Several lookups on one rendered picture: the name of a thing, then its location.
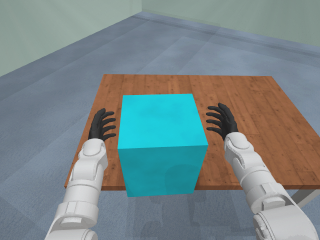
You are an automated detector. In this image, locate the robot left forearm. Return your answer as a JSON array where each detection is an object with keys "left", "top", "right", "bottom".
[{"left": 44, "top": 138, "right": 108, "bottom": 240}]

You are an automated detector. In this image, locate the robot right upper arm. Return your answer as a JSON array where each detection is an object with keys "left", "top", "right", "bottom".
[{"left": 252, "top": 205, "right": 317, "bottom": 240}]

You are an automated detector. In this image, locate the carton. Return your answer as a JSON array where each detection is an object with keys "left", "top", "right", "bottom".
[{"left": 117, "top": 93, "right": 208, "bottom": 197}]

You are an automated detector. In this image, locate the right robot hand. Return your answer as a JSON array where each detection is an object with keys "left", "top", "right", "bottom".
[{"left": 206, "top": 102, "right": 239, "bottom": 141}]

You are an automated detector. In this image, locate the robot right forearm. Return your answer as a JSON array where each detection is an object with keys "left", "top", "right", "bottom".
[{"left": 223, "top": 132, "right": 319, "bottom": 240}]

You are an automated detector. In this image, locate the robot left upper arm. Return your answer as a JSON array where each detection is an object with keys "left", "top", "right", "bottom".
[{"left": 46, "top": 229, "right": 98, "bottom": 240}]

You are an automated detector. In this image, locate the left robot hand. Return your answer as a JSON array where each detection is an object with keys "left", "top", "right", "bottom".
[{"left": 88, "top": 108, "right": 116, "bottom": 141}]

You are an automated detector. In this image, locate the table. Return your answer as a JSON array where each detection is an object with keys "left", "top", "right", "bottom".
[{"left": 64, "top": 74, "right": 320, "bottom": 208}]

